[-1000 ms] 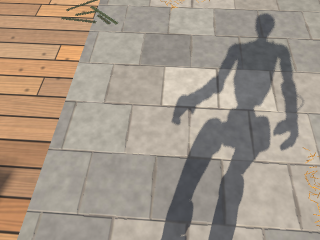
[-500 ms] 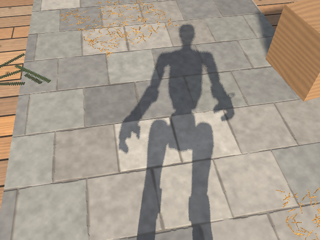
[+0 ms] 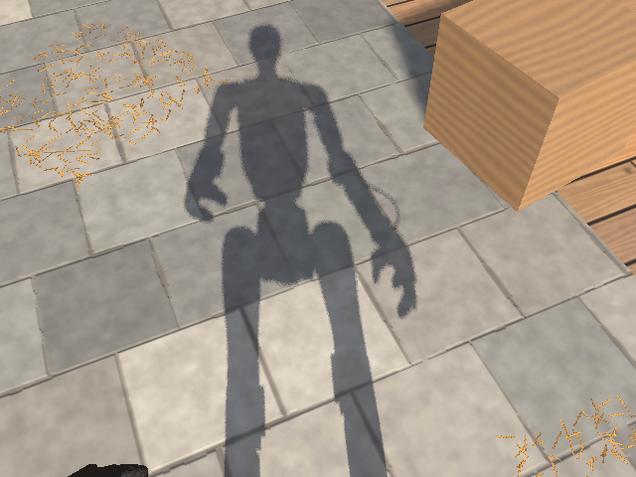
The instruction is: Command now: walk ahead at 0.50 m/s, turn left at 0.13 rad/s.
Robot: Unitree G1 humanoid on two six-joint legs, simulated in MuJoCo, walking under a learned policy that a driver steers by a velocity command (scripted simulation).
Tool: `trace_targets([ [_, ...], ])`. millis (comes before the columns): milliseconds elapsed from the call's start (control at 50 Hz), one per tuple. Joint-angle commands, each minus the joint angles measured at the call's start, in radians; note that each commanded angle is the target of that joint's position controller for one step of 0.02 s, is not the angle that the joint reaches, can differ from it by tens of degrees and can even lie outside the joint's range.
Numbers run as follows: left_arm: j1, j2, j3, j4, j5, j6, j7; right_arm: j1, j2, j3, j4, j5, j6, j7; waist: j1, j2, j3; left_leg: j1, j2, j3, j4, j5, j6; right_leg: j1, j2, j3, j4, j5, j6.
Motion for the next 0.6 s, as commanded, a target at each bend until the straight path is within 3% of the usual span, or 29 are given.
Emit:
trace_targets([
  [20, 0.156, 0.117, 0.043, 0.007, 0.003, -0.018, 0.004, -0.083, -0.122, -0.030, -0.098, -0.005, -0.024, -0.003, 0.091, -0.090, -0.106, -0.422, 0.084, -0.068, 0.108, 0.128, 0.010, 0.411, -0.277, 0.324, -0.303, 0.097, -0.171],
  [40, 0.127, 0.101, 0.041, 0.010, 0.010, -0.028, 0.004, -0.047, -0.107, -0.031, -0.085, -0.004, -0.009, -0.003, 0.059, -0.113, -0.097, -0.358, 0.102, -0.079, 0.093, 0.177, 0.002, 0.343, -0.261, 0.269, -0.343, 0.114, -0.163],
  [100, 0.103, 0.101, 0.048, 0.041, 0.014, -0.056, 0.007, -0.038, -0.057, -0.026, -0.080, -0.003, 0.026, -0.009, 0.027, -0.083, -0.048, -0.351, 0.101, -0.090, 0.051, 0.254, -0.023, 0.259, -0.256, 0.154, -0.421, 0.190, -0.167],
  [160, 0.124, 0.115, 0.054, 0.075, 0.022, -0.061, 0.021, -0.106, -0.048, -0.026, -0.105, -0.010, 0.030, -0.008, 0.039, -0.065, -0.010, -0.423, 0.089, -0.111, -0.085, 0.399, -0.035, 0.284, -0.243, 0.050, -0.441, 0.244, -0.151],
  [220, 0.130, 0.137, 0.059, 0.093, 0.017, -0.058, 0.030, -0.192, -0.029, -0.016, -0.130, -0.016, 0.021, 0.011, 0.067, -0.054, 0.015, -0.391, 0.072, -0.055, -0.277, 0.550, -0.025, 0.295, -0.222, -0.048, -0.457, 0.251, -0.121],
  [280, 0.184, 0.160, 0.067, 0.127, 0.005, -0.045, 0.039, -0.291, -0.014, -0.005, -0.174, -0.018, 0.020, 0.029, 0.108, -0.033, 0.050, -0.408, 0.062, -0.009, -0.390, 0.568, -0.003, 0.376, -0.253, -0.093, -0.448, 0.273, -0.112],
  [320, 0.209, 0.171, 0.073, 0.147, -0.006, -0.029, 0.041, -0.334, -0.019, -0.005, -0.206, -0.017, 0.020, 0.041, 0.118, -0.034, 0.059, -0.441, 0.053, 0.014, -0.435, 0.512, 0.020, 0.464, -0.276, -0.111, -0.408, 0.327, -0.103],
  [360, 0.204, 0.188, 0.078, 0.154, -0.013, -0.011, 0.046, -0.340, -0.034, -0.011, -0.230, -0.016, 0.021, 0.054, 0.100, -0.052, 0.043, -0.415, 0.023, 0.054, -0.459, 0.419, 0.050, 0.526, -0.291, -0.134, -0.331, 0.518, -0.084],
  [400, 0.185, 0.218, 0.086, 0.149, -0.017, 0.007, 0.056, -0.263, -0.072, -0.032, -0.232, -0.014, 0.027, 0.056, 0.045, -0.094, -0.033, -0.277, -0.049, 0.119, -0.445, 0.309, 0.092, 0.553, -0.287, -0.157, -0.167, 0.862, -0.059],
  [420, 0.170, 0.226, 0.086, 0.144, -0.018, 0.017, 0.060, -0.148, -0.111, -0.055, -0.209, -0.010, 0.030, 0.052, -0.023, -0.094, -0.098, -0.123, -0.092, 0.136, -0.466, 0.297, 0.121, 0.520, -0.266, -0.174, -0.001, 0.942, -0.038],
  [440, 0.164, 0.217, 0.079, 0.137, -0.019, 0.018, 0.065, 0.014, -0.173, -0.089, -0.170, -0.009, 0.033, 0.037, -0.108, -0.059, -0.182, 0.142, -0.112, 0.094, -0.530, 0.349, 0.162, 0.383, -0.223, -0.190, 0.238, 0.825, 0.002],
  [460, 0.244, 0.110, 0.046, 0.096, 0.017, 0.000, 0.057, 0.097, -0.290, -0.121, -0.157, -0.007, 0.041, 0.015, -0.065, 0.175, -0.283, 0.518, 0.133, -0.331, -0.540, 0.327, 0.301, -0.024, -0.105, -0.177, 0.613, 0.158, 0.070],
  [480, 0.244, 0.066, 0.019, 0.073, 0.009, -0.041, 0.042, 0.074, -0.292, -0.109, -0.190, -0.009, 0.027, 0.021, -0.033, 0.208, -0.428, 0.693, 0.290, -0.833, -0.730, 0.167, 0.447, -0.274, 0.068, 0.056, 0.835, -0.429, 0.089],
  [500, 0.113, 0.151, 0.039, 0.050, -0.033, -0.072, 0.026, 0.070, -0.209, -0.086, -0.192, -0.019, 0.017, 0.023, -0.088, 0.100, -0.355, 0.660, 0.269, -0.739, -0.786, 0.159, 0.381, -0.384, 0.004, 0.158, 0.859, -0.370, 0.061],
  [520, 0.064, 0.151, 0.037, 0.031, -0.045, -0.088, 0.023, 0.025, -0.175, -0.078, -0.192, -0.017, 0.008, 0.022, -0.065, 0.062, -0.233, 0.528, 0.233, -0.599, -0.788, 0.215, 0.341, -0.403, -0.039, 0.146, 0.790, -0.281, 0.039],
  [540, 0.060, 0.145, 0.038, 0.041, -0.022, -0.093, 0.031, -0.044, -0.143, -0.068, -0.203, -0.013, 0.006, 0.020, -0.016, -0.007, -0.151, 0.373, 0.188, -0.487, -0.791, 0.314, 0.307, -0.354, -0.081, 0.138, 0.695, -0.216, 0.039],
  [560, 0.069, 0.157, 0.048, 0.048, -0.001, -0.086, 0.036, -0.094, -0.111, -0.058, -0.219, -0.019, 0.005, 0.016, 0.021, 0.006, -0.114, 0.255, 0.155, -0.411, -0.807, 0.415, 0.292, -0.279, -0.106, 0.138, 0.622, -0.173, 0.047],
  [580, 0.087, 0.157, 0.051, 0.050, 0.006, -0.073, 0.035, -0.118, -0.100, -0.052, -0.236, -0.029, 0.006, 0.011, 0.048, 0.026, -0.103, 0.181, 0.133, -0.380, -0.829, 0.466, 0.289, -0.220, -0.116, 0.140, 0.593, -0.147, 0.057],
  [600, 0.100, 0.146, 0.051, 0.049, 0.010, -0.061, 0.035, -0.126, -0.104, -0.054, -0.242, -0.029, 0.005, 0.007, 0.060, 0.032, -0.099, 0.139, 0.121, -0.356, -0.845, 0.513, 0.294, -0.196, -0.117, 0.132, 0.553, -0.134, 0.073],
])
Keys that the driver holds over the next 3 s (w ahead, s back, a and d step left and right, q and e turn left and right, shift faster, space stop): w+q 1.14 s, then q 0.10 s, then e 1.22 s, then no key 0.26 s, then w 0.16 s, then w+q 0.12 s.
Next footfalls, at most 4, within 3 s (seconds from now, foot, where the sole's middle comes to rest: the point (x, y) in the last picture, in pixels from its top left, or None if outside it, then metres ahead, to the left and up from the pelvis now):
0.44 left None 0.39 0.17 -0.77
0.92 right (289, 354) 0.72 0.08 -0.77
1.38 left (133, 351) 0.75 0.44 -0.77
1.82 right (236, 306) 0.86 0.21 -0.77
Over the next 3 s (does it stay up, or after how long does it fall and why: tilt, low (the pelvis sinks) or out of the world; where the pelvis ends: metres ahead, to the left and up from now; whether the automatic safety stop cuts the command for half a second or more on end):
stays up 0.83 0.27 0.02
